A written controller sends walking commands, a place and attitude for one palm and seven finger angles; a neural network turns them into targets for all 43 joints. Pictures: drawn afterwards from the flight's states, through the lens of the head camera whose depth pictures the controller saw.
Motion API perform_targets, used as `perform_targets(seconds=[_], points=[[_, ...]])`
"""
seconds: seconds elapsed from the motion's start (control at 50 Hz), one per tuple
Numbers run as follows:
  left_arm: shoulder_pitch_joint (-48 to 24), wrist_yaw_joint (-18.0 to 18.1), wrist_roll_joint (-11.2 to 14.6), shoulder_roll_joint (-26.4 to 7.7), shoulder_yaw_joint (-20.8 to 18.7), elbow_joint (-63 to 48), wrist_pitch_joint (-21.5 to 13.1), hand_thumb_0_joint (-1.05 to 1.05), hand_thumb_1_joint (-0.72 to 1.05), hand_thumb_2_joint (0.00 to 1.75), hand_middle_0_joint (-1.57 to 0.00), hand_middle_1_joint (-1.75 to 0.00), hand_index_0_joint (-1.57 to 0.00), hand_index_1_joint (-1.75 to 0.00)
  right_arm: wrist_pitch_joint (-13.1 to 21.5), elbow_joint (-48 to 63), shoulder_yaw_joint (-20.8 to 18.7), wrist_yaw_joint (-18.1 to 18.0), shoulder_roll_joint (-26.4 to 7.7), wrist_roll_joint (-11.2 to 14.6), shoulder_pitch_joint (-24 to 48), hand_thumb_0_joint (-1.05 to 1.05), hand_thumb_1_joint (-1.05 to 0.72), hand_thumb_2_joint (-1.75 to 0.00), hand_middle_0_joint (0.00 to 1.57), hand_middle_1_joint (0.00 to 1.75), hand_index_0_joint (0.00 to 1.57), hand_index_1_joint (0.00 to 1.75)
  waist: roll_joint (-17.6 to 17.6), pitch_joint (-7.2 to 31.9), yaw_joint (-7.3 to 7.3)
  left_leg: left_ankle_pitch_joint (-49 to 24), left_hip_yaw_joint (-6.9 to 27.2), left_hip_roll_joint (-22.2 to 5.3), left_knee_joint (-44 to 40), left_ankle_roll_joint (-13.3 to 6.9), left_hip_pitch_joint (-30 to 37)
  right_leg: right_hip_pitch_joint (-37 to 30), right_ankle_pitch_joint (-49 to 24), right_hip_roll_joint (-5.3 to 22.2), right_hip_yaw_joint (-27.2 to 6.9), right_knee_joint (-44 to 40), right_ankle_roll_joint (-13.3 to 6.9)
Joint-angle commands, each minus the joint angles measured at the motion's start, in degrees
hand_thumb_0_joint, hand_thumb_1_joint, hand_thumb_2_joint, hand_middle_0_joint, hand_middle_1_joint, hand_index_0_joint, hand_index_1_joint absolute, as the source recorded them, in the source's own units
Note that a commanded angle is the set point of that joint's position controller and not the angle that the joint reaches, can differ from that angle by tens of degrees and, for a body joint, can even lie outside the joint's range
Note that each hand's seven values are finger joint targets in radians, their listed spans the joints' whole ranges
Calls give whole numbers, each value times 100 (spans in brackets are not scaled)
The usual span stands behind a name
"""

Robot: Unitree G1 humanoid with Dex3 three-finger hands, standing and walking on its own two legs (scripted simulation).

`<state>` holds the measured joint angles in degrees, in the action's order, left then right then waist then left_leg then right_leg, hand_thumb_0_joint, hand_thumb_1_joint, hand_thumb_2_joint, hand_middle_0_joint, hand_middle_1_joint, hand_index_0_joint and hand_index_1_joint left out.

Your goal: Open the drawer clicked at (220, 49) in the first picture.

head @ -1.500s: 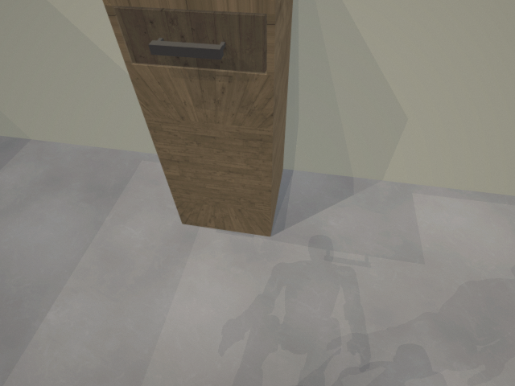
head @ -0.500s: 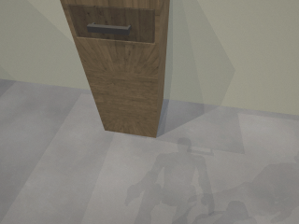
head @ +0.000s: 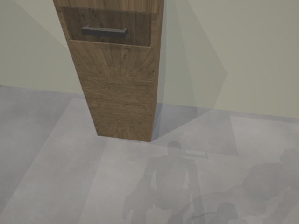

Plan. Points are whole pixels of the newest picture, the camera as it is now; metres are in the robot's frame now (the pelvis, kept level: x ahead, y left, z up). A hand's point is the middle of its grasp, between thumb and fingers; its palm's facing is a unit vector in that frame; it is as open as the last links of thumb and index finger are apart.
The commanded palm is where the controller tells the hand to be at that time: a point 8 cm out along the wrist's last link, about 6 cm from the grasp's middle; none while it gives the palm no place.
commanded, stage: take the last steps up to it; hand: left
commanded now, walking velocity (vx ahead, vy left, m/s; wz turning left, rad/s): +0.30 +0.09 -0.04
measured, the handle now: (105, 30) +0.84 +0.24 +0.13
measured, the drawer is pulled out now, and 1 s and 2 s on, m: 0.00 0.00 0.00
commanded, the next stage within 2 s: come to a stop and stand still in 0.68 s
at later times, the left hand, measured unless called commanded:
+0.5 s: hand (105, 193) +0.25 +0.16 -0.17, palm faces +0.02 -0.98 -0.22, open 7.3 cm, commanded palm none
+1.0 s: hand (95, 190) +0.26 +0.20 -0.18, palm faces +0.06 -0.98 -0.18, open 7.3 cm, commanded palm none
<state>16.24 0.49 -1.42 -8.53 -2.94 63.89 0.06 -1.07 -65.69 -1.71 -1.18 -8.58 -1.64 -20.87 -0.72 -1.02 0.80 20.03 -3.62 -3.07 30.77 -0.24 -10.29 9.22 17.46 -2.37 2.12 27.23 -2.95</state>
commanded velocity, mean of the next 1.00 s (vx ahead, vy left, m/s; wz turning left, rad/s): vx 0.10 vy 0.03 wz -0.02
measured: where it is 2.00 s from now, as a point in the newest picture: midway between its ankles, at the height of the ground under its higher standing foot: outside the picture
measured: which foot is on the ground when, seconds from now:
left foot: down 0.00-0.40, up 0.42-0.84, down 0.86-1.00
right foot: down 0.00-0.06, up 0.08-0.38, down 0.40-0.88, up 0.90-1.00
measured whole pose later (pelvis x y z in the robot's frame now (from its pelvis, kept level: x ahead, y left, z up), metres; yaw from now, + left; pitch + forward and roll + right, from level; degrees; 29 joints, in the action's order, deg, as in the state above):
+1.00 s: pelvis +0.30 +0.03 +0.00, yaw -1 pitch +0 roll +0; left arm 15.7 2.0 -0.9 -8.9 -2.2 64.2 1.0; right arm 0.5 -57.7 -0.4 -2.6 -7.7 -0.9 -3.3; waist 1.8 -8.3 -2.4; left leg 11.2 -5.2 -1.8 28.6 -0.9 -16.8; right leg 16.0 34.1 1.6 1.7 49.1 1.1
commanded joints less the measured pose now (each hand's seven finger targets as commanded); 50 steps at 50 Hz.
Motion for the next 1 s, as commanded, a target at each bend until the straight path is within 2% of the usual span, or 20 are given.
perform_targets(seconds=[0.0, 0.04, 0.06, 0.12, 0.18, 0.28, 0.34, 0.36, 0.38, 0.4, 0.44, 0.52, 0.74, 0.78, 0.8, 0.82, 0.84, 0.88, 0.92, 0.98], points=[[47, 19, 15, -719, -198, -287, -85, 0, 90, 90, -20, -30, -20, -30, 212, 63, -38, -13, -368, -10, -797, 0, -90, -90, 20, 30, 20, 30, -125, -906, 150, 45, 231, -138, -767, -211, 61, 1021, 1446, 881, -932, -541, -486], [-380, -24, 11, -353, -121, -487, -116, 0, 90, 90, -20, -30, -20, -30, 289, -187, -147, -95, -773, -77, -1599, 0, -90, -90, 20, 30, 20, 30, -1649, -961, 439, 182, 2190, -1455, -1788, -908, 988, 2373, 958, 54, 375, 1709, -100], [-785, -16, -8, -335, -74, -674, -151, 0, 90, 90, -20, -30, -20, -30, 305, -254, -131, -144, -739, -81, -1963, 0, -90, -90, 20, 30, 20, 30, -1582, -1094, 577, -658, 2661, -1798, -1991, -1282, 1366, 3146, 1390, 103, 229, 2735, -70], [-1002, -96, 34, -294, -80, -765, -241, 0, 90, 90, -20, -30, -20, -30, 439, -168, -28, -153, -573, -55, -1772, 0, -90, -90, 20, 30, 20, 30, -385, -881, 345, -2565, 1957, -1659, -1745, -1359, 1355, 3203, 919, 581, -33, 3300, -45], [-978, -175, 49, -133, -35, -813, -208, 0, 90, 90, -20, -30, -20, -30, 502, -167, -12, -182, -588, -38, -1504, 0, -90, -90, 20, 30, 20, 30, -557, -680, 183, -2843, 1068, -1194, -1736, -1051, 1223, 2670, 470, 553, 219, 2634, 17], [-997, -192, 52, -160, -47, -895, -170, 0, 90, 90, -20, -30, -20, -30, 481, -258, 8, -146, -583, -33, -1431, 0, -90, -90, 20, 30, 20, 30, -749, -662, 70, -3090, 466, -1008, -1600, -882, 689, 1533, -26, 294, 609, 1433, -16], [301, -143, 37, -440, -196, -515, -218, 0, 90, 90, -20, -30, -20, -30, 448, -215, -28, -139, -659, 64, -1083, 0, -90, -90, 20, 30, 20, 30, -229, -150, -571, -3570, 114, -730, -183, -616, 37, -604, -781, 120, 642, 485, -143], [1037, -89, 1, -817, -307, -326, -283, 0, 90, 90, -20, -30, -20, -30, 467, -116, -24, -90, -515, 132, -1010, 0, -90, -90, 20, 30, 20, 30, 411, 247, -876, -2582, -100, -392, 1050, -410, -845, -1839, -474, 836, -271, 86, -371], [1613, -13, 5, -1458, -464, -241, -308, 0, 90, 90, -20, -30, -20, -30, 474, 139, -2, -39, -225, 190, -1124, 0, -90, -90, 20, 30, 20, 30, 1790, 784, -931, 747, -325, 428, 3044, -133, -2044, -2492, -93, 2598, -3058, -931, -1058], [1324, 30, 99, -1433, -450, -263, -260, 0, 90, 90, -20, -30, -20, -30, 373, 195, -93, -30, -378, 127, -761, 0, -90, -90, 20, 30, 20, 30, 1210, 203, -769, 1340, 302, 183, 4178, -168, -2455, -1691, 464, 2908, -3565, -1472, -1198], [362, 112, 69, -850, -285, -485, -259, 0, 90, 90, -20, -30, -20, -30, 323, 262, -93, 7, -137, 67, -264, 0, -90, -90, 20, 30, 20, 30, 661, -781, -379, 444, 569, -367, 4076, -89, -2530, -1, 455, 2551, -2633, -1640, -1030], [16, 83, 14, -528, -161, -526, -407, 0, 90, 90, -20, -30, -20, -30, 145, 188, -61, 88, 119, 19, -528, 0, -90, -90, 20, 30, 20, 30, 440, -374, 95, -121, 285, -433, 2900, 75, -1582, 742, -1002, 1954, -960, -1755, -767], [632, 44, 16, -787, -148, -103, -424, 0, 90, 90, -20, -30, -20, -30, 234, 960, -68, 202, -285, 71, 1291, 0, -90, -90, 20, 30, 20, 30, 892, -282, -292, -668, -55, -14, 501, 59, -1535, -724, -3524, 1826, -416, -1078, -592], [472, 96, 15, -722, -122, -89, -364, 0, 90, 90, -20, -30, -20, -30, 278, 860, -39, 134, -338, 66, 1037, 0, -90, -90, 20, 30, 20, 30, 767, -180, -56, -1182, -65, 92, -231, 40, -637, -443, -3756, 1613, -192, -582, -358], [409, 129, 34, -629, -65, -96, -336, 0, 90, 90, -20, -30, -20, -30, 322, 697, -44, 80, -524, 41, 536, 0, -90, -90, 20, 30, 20, 30, 330, 159, 152, -2419, 15, -8, -674, -31, 243, -281, -3585, 1295, 85, 54, -89], [657, 167, 70, -439, 23, -118, -308, 0, 90, 90, -20, -30, -20, -30, 378, 601, -88, 13, -922, -6, 131, 0, -90, -90, 20, 30, 20, 30, -400, 763, 212, -4784, 776, -850, -293, -411, 1507, 524, -2226, 830, 313, 879, 207], [806, 197, 148, -264, 106, -99, -286, 0, 90, 90, -20, -30, -20, -30, 359, 529, -102, -69, -1107, 60, -60, 0, -90, -90, 20, 30, 20, 30, -1074, 1193, 194, -7462, 1468, -1751, -225, -987, 2158, 960, 765, 495, 393, 1454, 428], [769, 231, 102, -359, 116, -122, -142, 0, 90, 90, -20, -30, -20, -30, 228, 592, -84, -163, -1207, 89, 274, 0, -90, -90, 20, 30, 20, 30, -636, 484, 107, -7453, 1116, -1951, -604, -1224, 1226, 891, 2128, 507, -58, 2150, 425], [544, 228, 70, -545, -10, -99, 52, 0, 90, 90, -20, -30, -20, -30, 116, 638, -101, -257, -1085, 84, 618, 0, -90, -90, 20, 30, 20, 30, -1436, 65, 76, -7410, 1149, -1821, -723, -1102, 600, 1032, 1824, 586, -251, 2470, 446], [378, 176, 69, -699, -139, -338, 168, 0, 90, 90, -20, -30, -20, -30, -19, 758, -269, -302, -1314, 51, 675, 0, -90, -90, 20, 30, 20, 30, -748, 484, 100, -6743, 1134, -1935, -545, -1167, 1104, 1516, 1636, 399, -314, 2954, 390]])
